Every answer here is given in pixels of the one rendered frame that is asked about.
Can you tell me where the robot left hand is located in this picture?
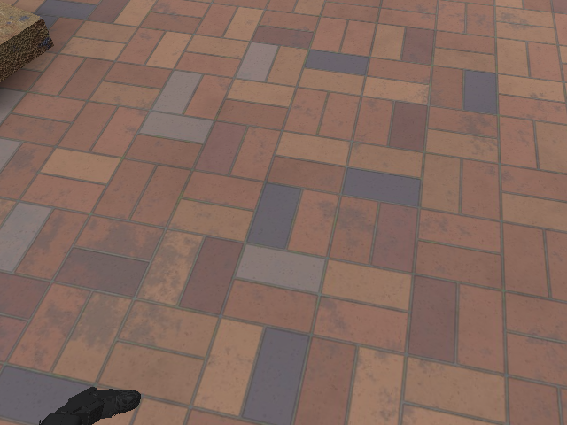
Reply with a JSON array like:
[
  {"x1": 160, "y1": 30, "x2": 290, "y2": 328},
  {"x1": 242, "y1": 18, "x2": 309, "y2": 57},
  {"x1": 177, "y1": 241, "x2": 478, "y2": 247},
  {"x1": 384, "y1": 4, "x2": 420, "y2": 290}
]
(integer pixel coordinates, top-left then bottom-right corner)
[{"x1": 39, "y1": 387, "x2": 141, "y2": 425}]

